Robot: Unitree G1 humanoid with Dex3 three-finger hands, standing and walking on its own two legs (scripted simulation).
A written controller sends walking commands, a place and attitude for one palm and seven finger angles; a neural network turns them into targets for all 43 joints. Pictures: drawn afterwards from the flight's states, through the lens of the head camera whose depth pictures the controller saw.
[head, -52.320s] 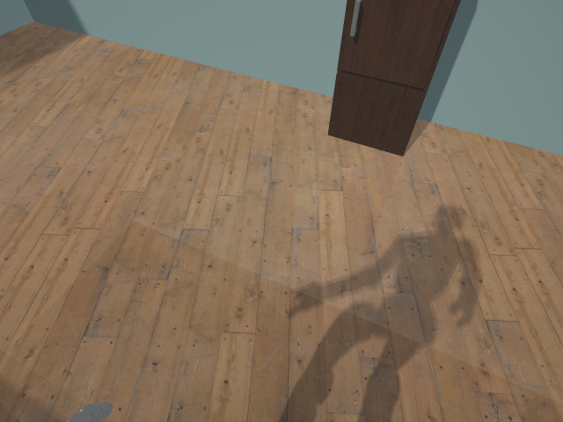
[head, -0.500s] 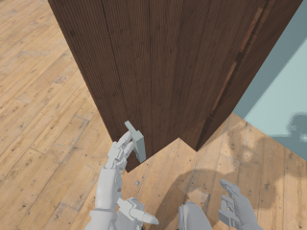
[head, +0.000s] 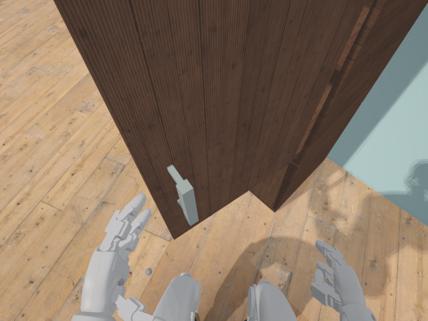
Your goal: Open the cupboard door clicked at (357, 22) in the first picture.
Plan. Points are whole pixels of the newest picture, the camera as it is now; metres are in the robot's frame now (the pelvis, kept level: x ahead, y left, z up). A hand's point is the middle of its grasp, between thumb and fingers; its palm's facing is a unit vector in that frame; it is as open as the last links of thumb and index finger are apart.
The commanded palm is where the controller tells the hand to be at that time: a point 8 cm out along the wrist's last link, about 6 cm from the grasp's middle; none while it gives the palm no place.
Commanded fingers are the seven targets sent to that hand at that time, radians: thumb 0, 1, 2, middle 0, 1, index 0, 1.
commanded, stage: slide the hand sideways off the handle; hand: left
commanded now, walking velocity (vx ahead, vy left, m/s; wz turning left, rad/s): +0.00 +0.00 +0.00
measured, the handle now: (183, 197) +0.32 +0.09 +0.05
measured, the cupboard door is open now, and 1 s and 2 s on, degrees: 80 80 80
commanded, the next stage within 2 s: draw the hand back to the body in 0.18 s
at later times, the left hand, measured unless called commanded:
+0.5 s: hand (116, 273) +0.19 +0.15 +0.09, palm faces -0.03 -1.00 -0.06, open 16.3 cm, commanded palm +0.15 +0.21 +0.10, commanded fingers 0.00 -0.50 0.30 -0.15 -0.30 -0.15 -0.30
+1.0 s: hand (27, 247) +0.19 +0.22 +0.17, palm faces +0.18 -0.91 -0.36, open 14.7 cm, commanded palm +0.16 +0.27 +0.21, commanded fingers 0.00 0.09 0.56 -0.17 -0.30 -0.17 -0.30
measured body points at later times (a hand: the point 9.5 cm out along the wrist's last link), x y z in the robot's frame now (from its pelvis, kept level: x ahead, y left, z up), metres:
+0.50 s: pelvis +0.00 +0.00 +0.02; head +0.06 +0.00 +0.46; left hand +0.18 +0.20 +0.10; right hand +0.19 -0.22 -0.06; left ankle +0.02 +0.12 -0.60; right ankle +0.02 -0.10 -0.60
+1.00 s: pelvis +0.03 +0.02 +0.10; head +0.03 +0.01 +0.55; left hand +0.18 +0.27 +0.20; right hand +0.21 -0.20 +0.03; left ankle +0.02 +0.12 -0.60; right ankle +0.02 -0.10 -0.60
